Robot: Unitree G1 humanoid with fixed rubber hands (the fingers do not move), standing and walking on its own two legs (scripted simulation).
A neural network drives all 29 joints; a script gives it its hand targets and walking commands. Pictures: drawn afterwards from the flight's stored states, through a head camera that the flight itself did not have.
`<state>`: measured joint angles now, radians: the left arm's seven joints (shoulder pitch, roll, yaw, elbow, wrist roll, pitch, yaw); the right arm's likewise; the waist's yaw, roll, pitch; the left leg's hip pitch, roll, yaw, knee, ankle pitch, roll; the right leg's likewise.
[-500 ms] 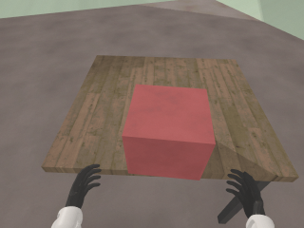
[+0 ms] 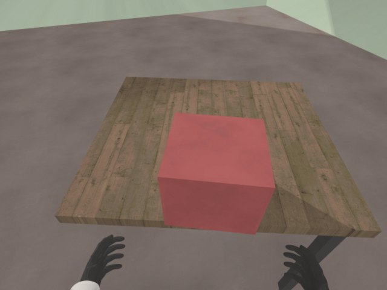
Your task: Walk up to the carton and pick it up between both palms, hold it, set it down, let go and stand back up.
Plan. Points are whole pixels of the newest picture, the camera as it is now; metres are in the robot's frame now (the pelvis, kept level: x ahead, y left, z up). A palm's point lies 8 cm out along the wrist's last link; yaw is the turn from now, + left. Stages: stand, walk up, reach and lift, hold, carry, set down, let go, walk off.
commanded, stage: set down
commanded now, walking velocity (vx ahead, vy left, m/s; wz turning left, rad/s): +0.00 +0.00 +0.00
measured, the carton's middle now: (214, 172) +0.42 -0.01 +0.01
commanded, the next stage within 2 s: let go in 0.58 s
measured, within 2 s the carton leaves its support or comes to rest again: neither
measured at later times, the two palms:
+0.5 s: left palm out of the picture +0.13 +0.25 -0.09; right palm out of the picture +0.13 -0.20 -0.09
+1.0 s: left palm out of the picture +0.14 +0.24 -0.09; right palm out of the picture +0.11 -0.20 -0.08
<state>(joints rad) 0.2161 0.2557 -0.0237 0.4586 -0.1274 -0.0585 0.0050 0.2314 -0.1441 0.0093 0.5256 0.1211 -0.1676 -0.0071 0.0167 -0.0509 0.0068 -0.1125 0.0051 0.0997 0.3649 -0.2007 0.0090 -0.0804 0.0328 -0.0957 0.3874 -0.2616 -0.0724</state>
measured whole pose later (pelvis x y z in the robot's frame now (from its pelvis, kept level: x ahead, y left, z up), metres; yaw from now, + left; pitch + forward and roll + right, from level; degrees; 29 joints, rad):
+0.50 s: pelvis +0.00 +0.01 +0.00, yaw +0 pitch -2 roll +0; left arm 0.25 0.23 0.01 0.53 0.00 0.08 0.02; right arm 0.22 -0.14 0.00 0.74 0.01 -0.21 0.02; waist 0.01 -0.04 0.06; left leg -0.15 0.01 0.11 0.39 -0.21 0.02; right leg -0.11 0.03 -0.09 0.39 -0.25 -0.06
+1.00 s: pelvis -0.02 +0.02 +0.00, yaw -1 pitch -3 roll +0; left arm 0.20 0.20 -0.02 0.51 0.01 0.14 0.05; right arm 0.20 -0.16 -0.04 0.74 -0.02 -0.18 0.06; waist 0.01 -0.04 0.05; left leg -0.17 0.01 0.12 0.44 -0.21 0.04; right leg -0.13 0.03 -0.08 0.43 -0.24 -0.05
